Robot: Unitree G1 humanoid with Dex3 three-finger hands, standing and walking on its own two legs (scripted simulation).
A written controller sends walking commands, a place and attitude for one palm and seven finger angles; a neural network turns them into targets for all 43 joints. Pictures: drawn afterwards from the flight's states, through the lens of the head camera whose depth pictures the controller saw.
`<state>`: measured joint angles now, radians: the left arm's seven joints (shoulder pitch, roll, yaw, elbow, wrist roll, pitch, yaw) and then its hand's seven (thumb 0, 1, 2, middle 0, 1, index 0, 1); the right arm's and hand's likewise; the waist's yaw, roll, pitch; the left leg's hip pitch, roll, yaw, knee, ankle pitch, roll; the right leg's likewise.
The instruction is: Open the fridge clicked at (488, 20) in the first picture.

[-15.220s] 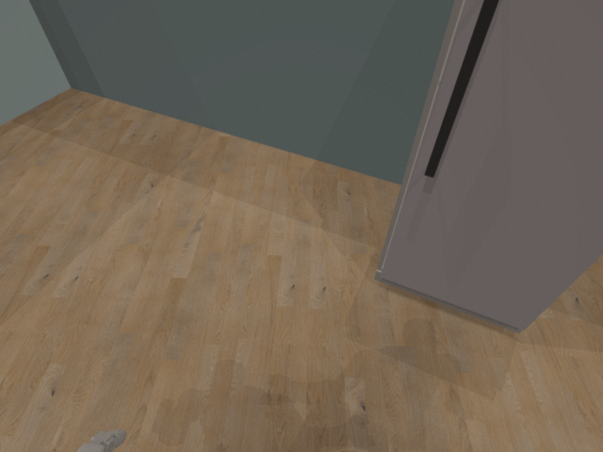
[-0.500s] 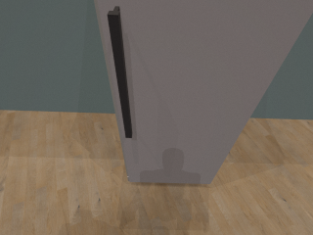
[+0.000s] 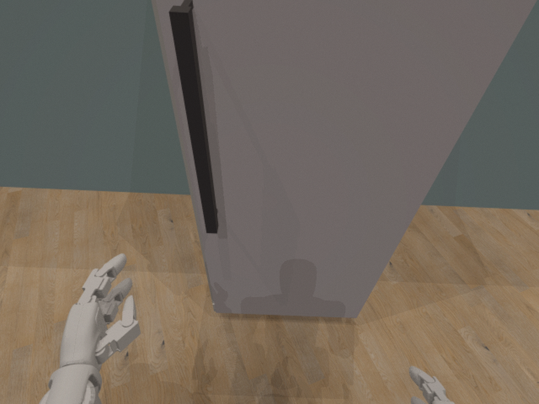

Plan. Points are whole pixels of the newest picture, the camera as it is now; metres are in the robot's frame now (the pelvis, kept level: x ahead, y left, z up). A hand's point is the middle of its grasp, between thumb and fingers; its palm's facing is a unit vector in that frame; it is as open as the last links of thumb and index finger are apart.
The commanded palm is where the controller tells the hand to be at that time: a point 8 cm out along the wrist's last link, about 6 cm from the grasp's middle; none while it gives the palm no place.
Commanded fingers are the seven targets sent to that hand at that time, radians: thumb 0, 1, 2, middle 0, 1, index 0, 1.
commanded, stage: raise the hand to about handle height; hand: left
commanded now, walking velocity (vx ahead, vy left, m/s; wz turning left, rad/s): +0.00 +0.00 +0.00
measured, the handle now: (203, 143) +0.52 +0.14 +0.12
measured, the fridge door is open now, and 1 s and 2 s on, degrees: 0 0 0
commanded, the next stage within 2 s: move the hooked fingers beside the handle in 1.88 s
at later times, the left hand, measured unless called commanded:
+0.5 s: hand (114, 331) +0.21 +0.21 +0.05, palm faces -0.01 -0.99 -0.11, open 10.4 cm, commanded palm +0.16 +0.27 +0.07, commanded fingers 0.00 0.04 0.53 -0.26 -0.86 -0.26 -0.86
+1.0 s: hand (42, 266) +0.24 +0.27 +0.14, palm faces +0.11 -0.99 -0.08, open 13.2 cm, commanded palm +0.21 +0.32 +0.15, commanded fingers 0.00 -0.50 0.30 -0.30 -1.20 -0.30 -1.20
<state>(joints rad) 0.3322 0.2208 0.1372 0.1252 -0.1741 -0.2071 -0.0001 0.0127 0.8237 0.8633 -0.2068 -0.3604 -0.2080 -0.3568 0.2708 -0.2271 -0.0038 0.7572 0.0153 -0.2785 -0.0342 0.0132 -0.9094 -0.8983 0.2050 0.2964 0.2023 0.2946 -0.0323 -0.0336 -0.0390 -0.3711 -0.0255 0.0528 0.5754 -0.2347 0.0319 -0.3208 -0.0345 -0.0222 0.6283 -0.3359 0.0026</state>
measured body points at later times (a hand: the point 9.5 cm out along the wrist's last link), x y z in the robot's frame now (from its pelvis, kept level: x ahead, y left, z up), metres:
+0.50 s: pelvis -0.01 -0.04 -0.04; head +0.02 -0.04 +0.41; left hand +0.20 +0.26 +0.05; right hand +0.19 -0.26 -0.11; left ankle +0.04 +0.10 -0.73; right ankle -0.01 -0.12 -0.73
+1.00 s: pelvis +0.01 +0.01 +0.00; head +0.00 +0.03 +0.44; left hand +0.23 +0.33 +0.15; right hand +0.21 -0.21 -0.05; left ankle +0.04 +0.10 -0.73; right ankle -0.01 -0.12 -0.73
